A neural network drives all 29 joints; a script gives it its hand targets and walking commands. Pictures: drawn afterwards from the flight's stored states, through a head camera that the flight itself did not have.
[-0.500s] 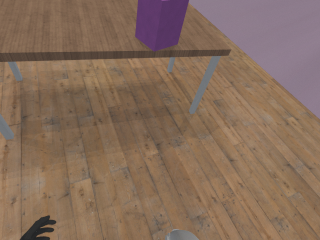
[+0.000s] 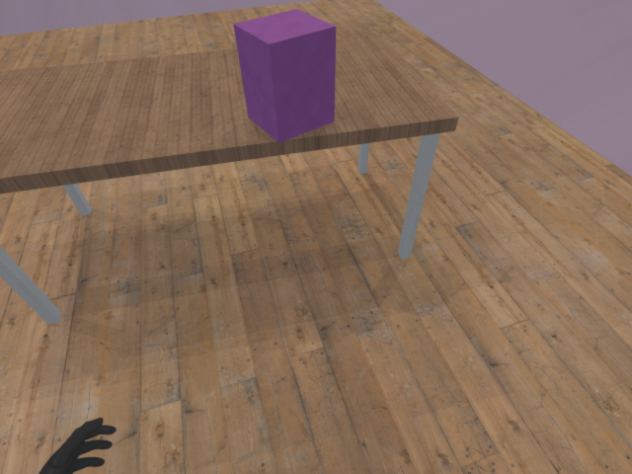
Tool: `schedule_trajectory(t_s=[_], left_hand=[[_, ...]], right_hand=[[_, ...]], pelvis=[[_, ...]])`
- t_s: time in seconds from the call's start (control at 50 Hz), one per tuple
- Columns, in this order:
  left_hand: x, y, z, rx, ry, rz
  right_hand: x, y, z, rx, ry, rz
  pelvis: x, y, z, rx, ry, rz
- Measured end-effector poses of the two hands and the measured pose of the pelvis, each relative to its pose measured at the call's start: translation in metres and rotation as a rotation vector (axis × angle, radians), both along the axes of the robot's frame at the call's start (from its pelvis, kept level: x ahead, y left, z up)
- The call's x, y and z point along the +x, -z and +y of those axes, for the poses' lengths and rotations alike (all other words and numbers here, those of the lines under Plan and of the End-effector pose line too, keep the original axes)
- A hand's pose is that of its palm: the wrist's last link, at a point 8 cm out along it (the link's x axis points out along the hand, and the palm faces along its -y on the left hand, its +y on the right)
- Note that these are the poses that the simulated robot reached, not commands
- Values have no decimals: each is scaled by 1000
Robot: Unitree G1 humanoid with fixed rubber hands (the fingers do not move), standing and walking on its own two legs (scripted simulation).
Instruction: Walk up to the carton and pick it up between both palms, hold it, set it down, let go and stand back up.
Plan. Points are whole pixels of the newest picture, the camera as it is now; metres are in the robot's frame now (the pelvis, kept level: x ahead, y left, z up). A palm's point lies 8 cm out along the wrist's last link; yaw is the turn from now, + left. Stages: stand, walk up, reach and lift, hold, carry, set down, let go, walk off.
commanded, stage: walk up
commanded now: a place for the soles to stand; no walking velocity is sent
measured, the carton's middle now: (287, 76) +1.07 +0.08 +0.02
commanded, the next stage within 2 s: none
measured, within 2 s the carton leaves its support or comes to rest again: neither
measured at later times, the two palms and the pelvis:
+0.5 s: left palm out of the picture +0.13 +0.08 -0.09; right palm out of the picture +0.15 -0.56 -0.10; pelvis +0.07 -0.22 -0.02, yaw +2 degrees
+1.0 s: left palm (287, 361) +0.30 +0.05 -0.07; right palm out of the picture +0.29 -0.58 -0.10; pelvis +0.22 -0.27 +0.00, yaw +9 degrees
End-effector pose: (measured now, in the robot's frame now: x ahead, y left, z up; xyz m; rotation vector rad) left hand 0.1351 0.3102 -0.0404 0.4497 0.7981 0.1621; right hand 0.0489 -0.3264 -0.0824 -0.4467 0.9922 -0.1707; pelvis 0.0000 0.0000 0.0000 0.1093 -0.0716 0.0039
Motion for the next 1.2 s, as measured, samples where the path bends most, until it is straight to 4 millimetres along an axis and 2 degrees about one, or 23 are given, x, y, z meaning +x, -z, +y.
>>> schedule_trajectory(t_s=[0.08, 0.12, 0.18, 0.22, 0.26, 0.34, 0.38, 0.42, 0.48, 0.54, 0.6, 0.66, 0.72, 0.8, 0.86, 0.96, 1.02, 1.08, 1.12, 1.16, 1.2], left_hand=[[20, -1, -27, -16, 0, 41], [37, 6, -44, -34, 15, 53], [60, 22, -73, -49, 57, 39], [64, 28, -95, -82, 67, 33], [60, 33, -117, -113, 67, 51], [41, 45, -161, -132, 51, 114], [33, 55, -182, -115, 32, 118], [19, 61, -204, -112, -17, 126], [-5, 56, -223, -95, -79, 166], [-9, 44, -234, -60, -114, 213], [4, 32, -240, -9, -113, 225], [16, 29, -246, 21, -116, 263], [32, 34, -249, 30, -121, 297], [59, 48, -249, 28, -132, 320], [86, 55, -253, 12, -143, 304], [145, 32, -258, -6, -164, 137], [171, 27, -264, -13, -159, 67], [179, 34, -279, -36, -182, 52], [178, 42, -291, -40, -201, 63], [170, 53, -300, -21, -237, 71], [151, 59, -307, -5, -286, 113]], right_hand=[[-21, -9, -31, -19, 37, 106], [-44, -18, -51, -61, 66, 166], [-80, -18, -86, -145, 144, 231], [-81, -19, -103, -155, 167, 237], [-61, -22, -121, -154, 157, 192], [8, -22, -171, -145, 106, 46], [38, -9, -200, -135, 70, 0], [63, 5, -222, -123, 55, -23], [93, 13, -232, -63, 45, -55], [117, 15, -239, -12, 23, -50], [127, 27, -247, 27, 13, 7], [133, 40, -248, 66, 9, 89], [146, 48, -247, 86, 1, 139], [178, 53, -245, 79, -3, 158], [198, 48, -243, 76, -7, 161], [224, 28, -249, 52, -40, 167], [247, 14, -260, 32, -61, 143], [270, 8, -277, 15, -94, 140], [287, 10, -288, 13, -116, 140], [306, 22, -301, 10, -135, 134], [326, 34, -308, 14, -135, 118]], pelvis=[[11, -9, -26, -15, 11, 44], [11, -9, -40, -40, 20, 44], [9, 4, -61, -62, 11, -2], [13, 6, -80, -61, 10, -10], [21, 4, -102, -76, 11, 6], [33, 8, -151, -87, 9, 27], [37, 21, -176, -72, 2, 27], [41, 29, -194, -117, -11, -7], [60, 24, -215, -99, -27, -8], [81, 15, -230, -62, -35, 2], [97, 13, -241, -54, -31, 22], [112, 13, -248, -55, -29, 39], [131, 17, -252, -57, -29, 64], [160, 25, -253, -79, -35, 98], [182, 24, -254, -45, -49, 77], [212, 8, -263, -126, -127, 37], [225, 4, -275, -133, -150, 18], [238, 5, -291, -120, -181, 18], [246, 10, -303, -104, -197, 15], [256, 22, -314, -85, -218, -1], [259, 29, -319, -112, -222, -22]])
